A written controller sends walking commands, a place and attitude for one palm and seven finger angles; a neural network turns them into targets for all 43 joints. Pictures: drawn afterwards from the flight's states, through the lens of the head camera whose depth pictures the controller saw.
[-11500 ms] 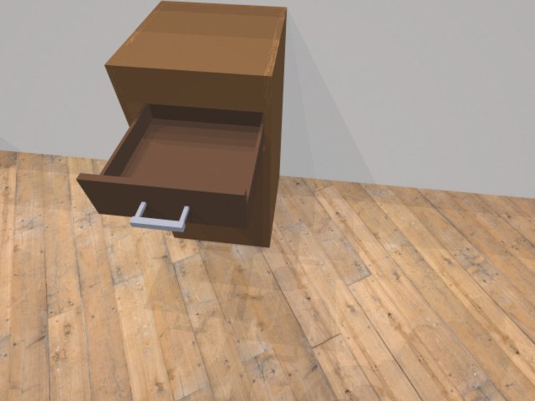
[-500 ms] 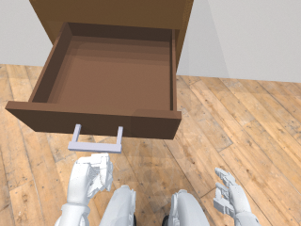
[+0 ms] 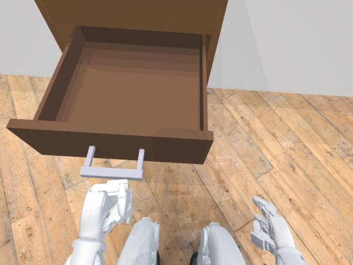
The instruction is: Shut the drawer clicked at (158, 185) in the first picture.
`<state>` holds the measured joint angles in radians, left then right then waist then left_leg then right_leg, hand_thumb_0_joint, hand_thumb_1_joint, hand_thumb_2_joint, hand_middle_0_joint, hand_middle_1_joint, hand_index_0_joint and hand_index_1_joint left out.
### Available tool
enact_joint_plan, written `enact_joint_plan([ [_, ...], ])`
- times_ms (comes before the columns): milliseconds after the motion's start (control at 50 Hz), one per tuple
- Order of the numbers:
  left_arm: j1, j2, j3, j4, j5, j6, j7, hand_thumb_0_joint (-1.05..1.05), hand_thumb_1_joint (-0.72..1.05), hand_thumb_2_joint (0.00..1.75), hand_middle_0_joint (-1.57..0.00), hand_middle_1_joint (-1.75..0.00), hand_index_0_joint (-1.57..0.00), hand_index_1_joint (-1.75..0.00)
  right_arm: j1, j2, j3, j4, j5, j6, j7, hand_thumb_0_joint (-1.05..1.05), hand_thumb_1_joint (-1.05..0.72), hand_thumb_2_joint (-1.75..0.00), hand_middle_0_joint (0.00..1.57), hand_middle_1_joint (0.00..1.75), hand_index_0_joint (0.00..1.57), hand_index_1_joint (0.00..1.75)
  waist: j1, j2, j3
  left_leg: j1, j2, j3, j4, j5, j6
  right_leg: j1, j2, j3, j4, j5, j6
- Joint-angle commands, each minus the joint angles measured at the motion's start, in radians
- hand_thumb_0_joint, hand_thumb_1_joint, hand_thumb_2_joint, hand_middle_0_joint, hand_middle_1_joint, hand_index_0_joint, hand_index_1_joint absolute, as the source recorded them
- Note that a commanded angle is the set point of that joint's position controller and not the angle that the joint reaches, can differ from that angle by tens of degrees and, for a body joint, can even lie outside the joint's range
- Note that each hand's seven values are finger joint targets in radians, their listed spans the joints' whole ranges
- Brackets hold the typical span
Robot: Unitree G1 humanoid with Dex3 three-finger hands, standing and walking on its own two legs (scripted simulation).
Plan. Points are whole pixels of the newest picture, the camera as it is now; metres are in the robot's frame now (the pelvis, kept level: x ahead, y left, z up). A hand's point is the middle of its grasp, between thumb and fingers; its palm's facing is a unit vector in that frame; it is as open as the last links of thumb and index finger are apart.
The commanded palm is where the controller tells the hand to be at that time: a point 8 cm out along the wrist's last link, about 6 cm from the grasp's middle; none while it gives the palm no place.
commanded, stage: push the drawer shut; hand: left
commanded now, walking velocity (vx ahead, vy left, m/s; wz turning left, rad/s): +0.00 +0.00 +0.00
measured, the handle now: (114, 163) +0.32 +0.15 +0.03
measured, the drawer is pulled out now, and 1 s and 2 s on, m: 0.30 0.20 0.08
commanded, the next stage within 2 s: none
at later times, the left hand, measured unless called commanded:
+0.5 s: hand (131, 187) +0.27 +0.11 +0.02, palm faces -0.06 -1.00 -0.03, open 2.8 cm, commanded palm +0.28 +0.16 +0.03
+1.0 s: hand (137, 155) +0.34 +0.11 +0.02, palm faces -0.05 -1.00 -0.04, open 2.8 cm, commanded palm +0.34 +0.16 +0.03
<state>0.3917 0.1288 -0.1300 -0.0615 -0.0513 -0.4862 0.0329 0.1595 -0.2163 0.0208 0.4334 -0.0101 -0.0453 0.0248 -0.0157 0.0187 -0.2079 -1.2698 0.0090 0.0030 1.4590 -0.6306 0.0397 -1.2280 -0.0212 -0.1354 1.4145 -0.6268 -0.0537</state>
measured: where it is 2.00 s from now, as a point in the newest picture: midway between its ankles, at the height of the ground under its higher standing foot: outside the picture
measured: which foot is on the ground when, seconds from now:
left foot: down 0.00-1.00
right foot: down 0.00-1.00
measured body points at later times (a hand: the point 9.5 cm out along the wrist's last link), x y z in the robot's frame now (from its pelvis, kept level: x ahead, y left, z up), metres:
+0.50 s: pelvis -0.01 +0.00 +0.00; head +0.10 +0.02 +0.43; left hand +0.27 +0.17 +0.02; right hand +0.18 -0.23 -0.10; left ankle +0.03 +0.09 -0.59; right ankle +0.02 -0.10 -0.59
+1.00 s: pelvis -0.02 +0.01 +0.01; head +0.11 +0.02 +0.44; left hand +0.34 +0.17 +0.02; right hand +0.14 -0.24 -0.10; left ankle +0.03 +0.09 -0.59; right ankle +0.02 -0.10 -0.59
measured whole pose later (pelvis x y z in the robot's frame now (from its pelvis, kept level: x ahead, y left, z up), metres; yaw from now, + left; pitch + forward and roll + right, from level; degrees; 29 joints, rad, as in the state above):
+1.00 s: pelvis -0.02 +0.01 +0.01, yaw +0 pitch +25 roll -3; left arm -0.21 0.16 -0.03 0.45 -0.07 -0.49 0.05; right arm 0.17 -0.25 0.03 0.56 -0.01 0.01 0.02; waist -0.05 0.02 -0.18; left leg -1.27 0.00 0.01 1.42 -0.58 0.05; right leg -1.23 -0.02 -0.12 1.37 -0.57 -0.04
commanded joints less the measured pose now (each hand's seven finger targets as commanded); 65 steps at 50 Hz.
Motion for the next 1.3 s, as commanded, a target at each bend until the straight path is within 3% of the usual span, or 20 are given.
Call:
enact_joint_plan([
  [0, -0.043, 0.032, 0.024, -0.181, -0.004, -0.066, 0.002, 0.0, 0.9, 0.9, -1.4, -1.6, -1.4, -1.6, 0.0, -0.123, -0.055, -0.14, -0.001, -0.05, -0.014, 0.0, -0.9, -0.9, 0.2, 0.3, 0.2, 0.3, -0.03, -0.011, -0.298, 0.231, -0.017, -0.07, -0.199, 0.273, -0.02, 0.22, 0.023, 0.103, -0.212, 0.246, 0.012],
  [60, -0.108, 0.022, 0.016, -0.167, -0.006, -0.067, 0.0, 0.0, 0.9, 0.9, -1.4, -1.6, -1.4, -1.6, -0.001, -0.124, -0.052, -0.128, -0.003, -0.051, -0.015, 0.0, -0.9, -0.9, 0.2, 0.3, 0.2, 0.3, -0.035, 0.007, -0.3, 0.233, -0.018, -0.071, -0.197, 0.267, -0.02, 0.21, 0.021, 0.103, -0.213, 0.238, 0.011],
  [120, -0.136, 0.046, 0.051, -0.15, -0.019, -0.064, -0.001, 0.0, 0.9, 0.9, -1.4, -1.6, -1.4, -1.6, 0.002, -0.128, -0.053, -0.12, -0.002, -0.051, -0.017, 0.0, -0.9, -0.9, 0.2, 0.3, 0.2, 0.3, -0.029, 0.004, -0.322, 0.227, -0.019, -0.064, -0.193, 0.281, -0.018, 0.238, 0.02, 0.111, -0.215, 0.257, 0.011],
  [280, -0.35, 0.062, 0.06, -0.084, -0.026, -0.069, -0.001, 0.0, 0.9, 0.9, -1.4, -1.6, -1.4, -1.6, 0.003, -0.144, -0.05, -0.075, -0.002, -0.055, -0.027, 0.0, -0.9, -0.9, 0.2, 0.3, 0.2, 0.3, -0.059, 0.003, -0.31, 0.222, -0.014, -0.075, -0.188, 0.226, -0.012, 0.192, 0.02, 0.11, -0.229, 0.186, 0.014],
  [380, -0.454, 0.089, 0.094, -0.033, -0.039, -0.059, -0.005, 0.0, 0.9, 0.9, -1.4, -1.6, -1.4, -1.6, 0.0, -0.153, -0.049, -0.055, 0.004, -0.05, -0.031, 0.0, -0.9, -0.9, 0.2, 0.3, 0.2, 0.3, -0.052, 0.016, -0.331, 0.217, -0.017, -0.07, -0.196, 0.204, -0.011, 0.211, 0.017, 0.122, -0.242, 0.161, 0.015],
  [400, -0.472, 0.062, 0.068, -0.017, -0.038, -0.053, -0.009, 0.0, 0.9, 0.9, -1.4, -1.6, -1.4, -1.6, -0.003, -0.152, -0.047, -0.055, 0.004, -0.048, -0.028, 0.0, -0.9, -0.9, 0.2, 0.3, 0.2, 0.3, -0.056, 0.027, -0.328, 0.228, -0.018, -0.071, -0.205, 0.19, -0.011, 0.203, 0.016, 0.117, -0.246, 0.15, 0.015],
  [500, -0.566, 0.07, 0.083, 0.041, -0.042, -0.029, -0.001, 0.0, 0.9, 0.9, -1.4, -1.6, -1.4, -1.6, 0.006, -0.162, -0.047, -0.042, 0.006, -0.038, -0.029, 0.0, -0.9, -0.9, 0.2, 0.3, 0.2, 0.3, -0.061, 0.016, -0.339, 0.253, -0.016, -0.081, -0.228, 0.184, -0.011, 0.201, 0.017, 0.106, -0.252, 0.154, 0.016],
  [520, -0.565, 0.077, 0.094, 0.045, -0.043, -0.029, 0.0, 0.0, 0.9, 0.9, -1.4, -1.6, -1.4, -1.6, 0.004, -0.163, -0.048, -0.043, 0.006, -0.036, -0.027, 0.0, -0.9, -0.9, 0.2, 0.3, 0.2, 0.3, -0.049, 0.034, -0.35, 0.263, -0.016, -0.082, -0.236, 0.191, -0.014, 0.207, 0.017, 0.106, -0.25, 0.157, 0.015],
  [580, -0.613, 0.064, 0.082, 0.083, -0.038, -0.025, 0.008, 0.0, 0.9, 0.9, -1.4, -1.6, -1.4, -1.6, 0.005, -0.166, -0.049, -0.039, 0.006, -0.031, -0.025, 0.0, -0.9, -0.9, 0.2, 0.3, 0.2, 0.3, -0.06, 0.023, -0.344, 0.275, -0.014, -0.087, -0.244, 0.188, -0.014, 0.189, 0.017, 0.1, -0.252, 0.156, 0.016],
  [660, -0.701, 0.065, 0.091, 0.149, -0.03, -0.035, 0.022, 0.0, 0.9, 0.9, -1.4, -1.6, -1.4, -1.6, 0.013, -0.167, -0.048, -0.024, 0.005, -0.022, -0.022, 0.0, -0.9, -0.9, 0.2, 0.3, 0.2, 0.3, -0.068, 0.001, -0.319, 0.265, -0.015, -0.089, -0.254, 0.156, -0.015, 0.182, 0.016, 0.1, -0.256, 0.136, 0.017],
  [720, -0.754, 0.069, 0.101, 0.193, -0.024, -0.048, 0.029, 0.0, 0.9, 0.9, -1.4, -1.6, -1.4, -1.6, 0.015, -0.169, -0.049, -0.015, 0.002, -0.015, -0.019, 0.0, -0.9, -0.9, 0.2, 0.3, 0.2, 0.3, -0.069, 0.019, -0.325, 0.266, -0.016, -0.086, -0.254, 0.15, -0.016, 0.174, 0.016, 0.103, -0.254, 0.132, 0.017],
  [860, -0.847, 0.076, 0.126, 0.269, -0.024, -0.054, 0.034, 0.0, 0.9, 0.9, -1.4, -1.6, -1.4, -1.6, 0.034, -0.176, -0.054, 0.003, 0.003, 0.002, -0.018, 0.0, -0.9, -0.9, 0.2, 0.3, 0.2, 0.3, -0.071, 0.033, -0.363, 0.303, -0.012, -0.089, -0.259, 0.198, -0.02, 0.177, 0.016, 0.1, -0.245, 0.177, 0.017],
  [940, -0.916, 0.094, 0.155, 0.324, -0.03, -0.053, 0.036, 0.0, 0.9, 0.9, -1.4, -1.6, -1.4, -1.6, 0.044, -0.179, -0.055, 0.017, 0.003, 0.013, -0.02, 0.0, -0.9, -0.9, 0.2, 0.3, 0.2, 0.3, -0.084, 0.004, -0.361, 0.284, -0.012, -0.086, -0.257, 0.197, -0.017, 0.192, 0.018, 0.104, -0.251, 0.181, 0.021],
  [980, -0.959, 0.104, 0.161, 0.347, -0.03, -0.056, 0.033, 0.0, 0.9, 0.9, -1.4, -1.6, -1.4, -1.6, 0.048, -0.183, -0.055, 0.021, 0.003, 0.016, -0.024, 0.0, -0.9, -0.9, 0.2, 0.3, 0.2, 0.3, -0.095, 0.014, -0.364, 0.288, -0.01, -0.088, -0.253, 0.198, -0.017, 0.174, 0.02, 0.102, -0.245, 0.183, 0.022],
  [1020, -0.975, 0.1, 0.17, 0.353, -0.033, -0.063, 0.034, 0.0, 0.9, 0.9, -1.4, -1.6, -1.4, -1.6, 0.056, -0.181, -0.058, 0.031, 0.002, 0.018, -0.023, 0.0, -0.9, -0.9, 0.2, 0.3, 0.2, 0.3, -0.087, 0.033, -0.398, 0.318, -0.008, -0.089, -0.253, 0.244, -0.021, 0.18, 0.019, 0.101, -0.238, 0.217, 0.021],
  [1060, -0.999, 0.082, 0.155, 0.373, -0.033, -0.06, 0.032, 0.0, 0.9, 0.9, -1.4, -1.6, -1.4, -1.6, 0.063, -0.181, -0.06, 0.036, 0.001, 0.024, -0.019, 0.0, -0.9, -0.9, 0.2, 0.3, 0.2, 0.3, -0.096, 0.046, -0.401, 0.34, -0.004, -0.094, -0.254, 0.264, -0.024, 0.163, 0.019, 0.094, -0.234, 0.231, 0.021],
  [1100, -1.015, 0.099, 0.175, 0.384, -0.029, -0.066, 0.034, 0.0, 0.9, 0.9, -1.4, -1.6, -1.4, -1.6, 0.076, -0.185, -0.063, 0.04, 0.0, 0.028, -0.018, 0.0, -0.9, -0.9, 0.2, 0.3, 0.2, 0.3, -0.094, 0.04, -0.424, 0.362, -0.001, -0.099, -0.255, 0.301, -0.026, 0.164, 0.021, 0.092, -0.227, 0.255, 0.021],
  [1200, -1.063, 0.09, 0.174, 0.433, -0.024, -0.07, 0.039, 0.0, 0.9, 0.9, -1.4, -1.6, -1.4, -1.6, 0.092, -0.184, -0.065, 0.049, -0.002, 0.04, -0.012, 0.0, -0.9, -0.9, 0.2, 0.3, 0.2, 0.3, -0.101, 0.054, -0.42, 0.369, 0.0, -0.099, -0.257, 0.321, -0.028, 0.157, 0.025, 0.09, -0.226, 0.269, 0.021],
  [1260, -1.128, 0.088, 0.175, 0.461, -0.018, -0.084, 0.044, 0.0, 0.9, 0.9, -1.4, -1.6, -1.4, -1.6, 0.101, -0.182, -0.068, 0.061, -0.003, 0.046, -0.011, 0.0, -0.9, -0.9, 0.2, 0.3, 0.2, 0.3, -0.118, 0.027, -0.411, 0.344, -0.002, -0.092, -0.25, 0.298, -0.023, 0.168, 0.025, 0.097, -0.237, 0.26, 0.025],
  [1280, -1.132, 0.121, 0.202, 0.476, -0.013, -0.088, 0.048, 0.0, 0.9, 0.9, -1.4, -1.6, -1.4, -1.6, 0.107, -0.188, -0.067, 0.06, -0.005, 0.046, -0.013, 0.0, -0.9, -0.9, 0.2, 0.3, 0.2, 0.3, -0.11, 0.03, -0.419, 0.346, 0.0, -0.097, -0.252, 0.308, -0.025, 0.162, 0.026, 0.094, -0.225, 0.264, 0.021],
])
